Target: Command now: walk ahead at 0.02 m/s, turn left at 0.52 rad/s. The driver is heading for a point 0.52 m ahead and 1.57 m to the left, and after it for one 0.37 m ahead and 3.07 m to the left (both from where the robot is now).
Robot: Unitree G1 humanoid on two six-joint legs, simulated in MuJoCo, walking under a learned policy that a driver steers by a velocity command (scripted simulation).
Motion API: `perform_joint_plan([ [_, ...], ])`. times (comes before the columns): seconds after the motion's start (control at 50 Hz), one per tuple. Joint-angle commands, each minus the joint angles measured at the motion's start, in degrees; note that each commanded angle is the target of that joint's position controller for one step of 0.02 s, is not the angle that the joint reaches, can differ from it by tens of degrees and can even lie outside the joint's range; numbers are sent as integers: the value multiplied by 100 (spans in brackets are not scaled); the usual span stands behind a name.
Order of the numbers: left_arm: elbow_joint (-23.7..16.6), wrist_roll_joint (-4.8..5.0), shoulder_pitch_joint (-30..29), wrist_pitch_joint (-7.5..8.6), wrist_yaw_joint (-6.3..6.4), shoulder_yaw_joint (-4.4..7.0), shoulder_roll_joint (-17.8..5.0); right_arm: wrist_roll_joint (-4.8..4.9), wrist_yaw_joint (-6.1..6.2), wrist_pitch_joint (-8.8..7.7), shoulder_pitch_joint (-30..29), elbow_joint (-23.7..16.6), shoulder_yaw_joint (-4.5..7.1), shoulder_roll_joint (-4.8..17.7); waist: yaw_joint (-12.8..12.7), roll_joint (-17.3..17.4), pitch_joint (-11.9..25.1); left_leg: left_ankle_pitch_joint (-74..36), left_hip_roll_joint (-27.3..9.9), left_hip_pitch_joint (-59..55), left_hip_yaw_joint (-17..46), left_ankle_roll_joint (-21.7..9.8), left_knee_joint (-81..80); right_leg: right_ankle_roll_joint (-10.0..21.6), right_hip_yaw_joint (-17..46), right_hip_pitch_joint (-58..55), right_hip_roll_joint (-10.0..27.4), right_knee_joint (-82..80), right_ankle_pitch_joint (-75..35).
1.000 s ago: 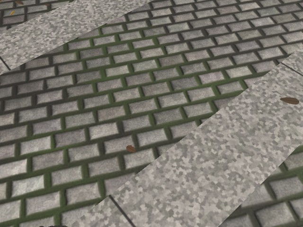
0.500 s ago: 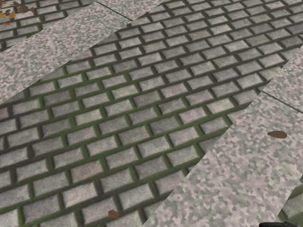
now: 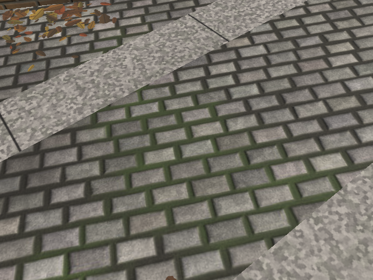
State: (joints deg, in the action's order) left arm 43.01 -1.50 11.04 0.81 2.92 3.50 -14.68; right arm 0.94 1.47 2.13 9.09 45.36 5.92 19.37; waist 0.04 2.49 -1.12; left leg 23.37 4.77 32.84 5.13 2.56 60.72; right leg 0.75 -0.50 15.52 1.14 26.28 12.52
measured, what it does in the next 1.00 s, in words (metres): walks ahead, turning left: left foot, then right foot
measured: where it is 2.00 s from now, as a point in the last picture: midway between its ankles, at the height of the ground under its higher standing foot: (86, 275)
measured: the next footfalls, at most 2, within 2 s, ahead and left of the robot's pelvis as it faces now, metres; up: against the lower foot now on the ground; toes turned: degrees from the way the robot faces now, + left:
left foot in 0.28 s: +0.02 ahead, +0.15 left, +0.00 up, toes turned +13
right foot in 0.74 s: +0.28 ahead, -0.01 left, +0.00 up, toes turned +30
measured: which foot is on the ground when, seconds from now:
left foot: up 0.00-0.26, down 0.28-0.74, up 0.76-1.00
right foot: down 0.00-0.28, up 0.30-0.72, down 0.74-1.00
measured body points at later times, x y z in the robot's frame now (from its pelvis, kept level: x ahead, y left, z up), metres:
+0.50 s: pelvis +0.03 +0.05 +0.01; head +0.05 +0.09 +0.46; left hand +0.09 +0.38 -0.10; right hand +0.21 -0.19 -0.09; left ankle -0.02 +0.14 -0.74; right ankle +0.12 -0.10 -0.68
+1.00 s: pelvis +0.23 +0.09 +0.00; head +0.25 +0.10 +0.45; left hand +0.11 +0.36 -0.11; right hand +0.51 -0.04 -0.10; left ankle +0.20 +0.26 -0.66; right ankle +0.25 -0.03 -0.74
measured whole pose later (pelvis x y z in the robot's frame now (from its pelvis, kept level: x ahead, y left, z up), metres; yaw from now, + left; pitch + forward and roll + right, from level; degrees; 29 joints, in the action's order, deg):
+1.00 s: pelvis +0.23 +0.09 +0.00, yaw +35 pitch +2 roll -2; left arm 44.9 -0.6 18.7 5.7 0.0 3.9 -15.0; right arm 1.4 -0.6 -0.9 13.3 36.9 4.6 18.4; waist -2.9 3.4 -0.3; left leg 11.6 -4.1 39.3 4.1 0.8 61.6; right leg 1.0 -5.8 5.1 -0.7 17.4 14.1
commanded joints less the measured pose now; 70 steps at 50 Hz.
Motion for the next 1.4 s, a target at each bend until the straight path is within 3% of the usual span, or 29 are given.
perform_joint_plan([
  [0.02,-457,41,-356,61,48,151,-765,36,-10,58,136,-362,85,308,68,-990,230,-263,-324,589,-148,289,671,997,754,-720,1292,-820,-1953],
  [0.14,-397,73,-68,-61,53,318,-1181,32,-201,48,-391,-890,-81,109,-262,-1238,507,-165,-647,-195,-605,312,-1087,1165,357,-1129,1599,-675,-2255],
  [0.26,-306,316,-178,-40,-80,382,-1228,35,-313,133,121,-894,42,272,61,-1201,549,-1222,-360,-1735,-1062,-326,-3382,670,-89,-754,1626,173,-1973],
  [0.28,-159,263,199,-27,-115,344,-1037,43,-249,136,443,-800,133,479,89,-710,749,-1838,-402,-2669,-728,-556,-3788,270,-443,-142,1414,768,-959],
  [0.3,-323,-15,171,-9,-175,203,-592,48,-136,115,806,-801,309,1148,58,955,862,-3235,-1819,-3856,1226,-1134,-3828,-297,-1002,1566,749,2563,1595],
  [0.32,-692,-21,-333,66,-172,171,-560,-59,-179,-32,1007,-882,318,1393,335,1375,1021,-2230,-2723,-3928,2857,-2363,-4113,-458,-245,2931,2,3762,2797],
  [0.34,-788,154,-774,141,-190,243,-852,-112,-241,-189,1114,-848,246,1097,603,781,931,-407,-2562,-3770,2934,-2397,-4559,-333,340,3227,147,4126,2403],
  [0.36,-810,261,-921,188,-212,304,-1015,-62,-230,-295,901,-810,157,844,460,656,496,781,-2294,-3484,2639,-2066,-4765,-157,440,3377,298,3983,1804],
  [0.4,-660,145,-764,235,-176,369,-1108,32,-142,-333,444,-887,28,572,199,568,71,994,-1905,-2932,2163,-1698,-4966,-151,458,3154,401,3439,905],
  [0.46,-574,111,-611,398,-243,332,-901,-69,-44,-397,497,-955,9,568,100,470,136,50,-1558,-2709,1676,-1591,-5084,-248,347,2618,215,2719,-102],
  [0.54,-623,156,-909,495,-314,215,-648,-3,-12,-454,733,-888,77,743,237,517,82,-538,-1365,-2388,1351,-1514,-4940,-393,331,1972,-18,1290,-671],
  [0.64,-791,270,-1212,595,-417,203,-772,80,-53,-423,1013,-808,107,820,353,536,-17,-290,-1443,-2099,1812,-1505,-4651,-361,411,1246,-164,447,-525],
  [0.72,-649,270,-467,712,-406,313,-957,62,-73,-386,921,-868,20,525,-108,626,210,-436,-1144,-1883,2039,-1215,-3928,-55,334,-208,-157,-205,-451],
  [0.74,-567,207,135,731,-353,384,-1137,27,-70,-403,837,-938,-69,257,-412,451,564,-423,-871,-1396,1756,-989,-3109,177,725,-1228,313,-220,-277],
  [0.76,-472,65,838,718,-297,469,-1545,19,-57,-437,861,-1129,-190,-155,-590,-766,1128,301,-205,-100,873,-615,-1298,655,2240,-2693,1418,-587,752],
  [0.78,-294,45,1223,658,-377,530,-1746,147,-32,-497,1082,-1345,-160,88,-438,-2098,1254,1213,-83,1138,487,-473,165,1247,4363,-3028,2292,-1152,2285],
  [0.8,-394,135,886,636,-387,390,-1258,175,-42,-497,1106,-1167,-42,550,-396,-1484,653,766,-472,1508,592,-427,801,1192,4035,-2588,2195,-1272,2738],
  [0.82,-441,166,692,595,-356,313,-988,123,-68,-472,831,-1129,-11,633,-405,-1174,211,285,-632,1572,435,-398,981,997,3170,-2164,1907,-1244,2126],
  [0.88,-440,85,275,545,-293,189,-698,77,-157,-426,604,-1147,-15,389,-187,-955,-97,-599,-999,1156,265,-326,724,801,1663,-1275,1396,-1517,376],
  [1.0,-179,92,368,574,-258,246,-932,33,-245,-382,125,-1340,-135,47,-204,-716,-180,-1672,-1072,1247,9,-106,-314,927,315,-1206,1336,-1769,-1200],
  [1.14,113,271,680,420,-233,328,-1301,62,-505,-455,-865,-1646,-206,-37,-431,-613,-466,-2122,-867,519,-697,-488,-2231,664,-661,-1681,1459,-1584,-2147],
  [1.18,127,316,671,349,-211,382,-1493,31,-519,-424,-651,-1663,-94,184,-177,-778,-165,-1555,-499,-120,-1012,-750,-2376,558,-903,-1973,1483,-868,-4206],
  [1.22,99,359,617,266,-172,376,-1531,53,-452,-364,760,-1344,184,650,666,-742,661,-1640,-21,-2131,-1190,-1135,-2759,349,-1181,-1561,1293,1090,-5261],
  [1.24,-2,249,725,297,-154,270,-1285,84,-334,-290,1716,-1132,360,1024,1078,-294,1178,-1666,-421,-3933,-351,-1397,-2777,118,-1159,-179,1091,2788,-3645],
  [1.26,-364,25,1333,423,-241,-23,-397,115,-294,-346,1425,-1187,408,1698,204,1374,1722,-526,-2001,-5624,3072,-2440,-3313,-201,-663,2293,-72,4906,1997],
  [1.28,-439,207,735,631,-310,28,-900,81,-328,-441,1649,-1376,268,1230,699,732,2496,316,-2331,-5817,4407,-2615,-4194,-129,633,2808,-165,5492,2150],
  [1.3,-630,409,148,715,-341,102,-1173,21,-356,-524,1485,-1245,167,923,752,418,1595,-77,-2192,-5247,3615,-2295,-4384,-43,637,3226,62,5385,1560],
  [1.34,-621,186,22,772,-261,76,-1090,-6,-344,-574,687,-1316,72,687,217,-192,616,-1799,-1751,-3509,2377,-2001,-4373,-52,562,2708,443,4450,797],
  [1.4,-528,46,305,553,-240,115,-1097,-112,-259,-575,217,-1368,32,607,-211,-89,436,-4412,-1494,-2271,1467,-1985,-4417,-298,472,1857,541,3927,703],
])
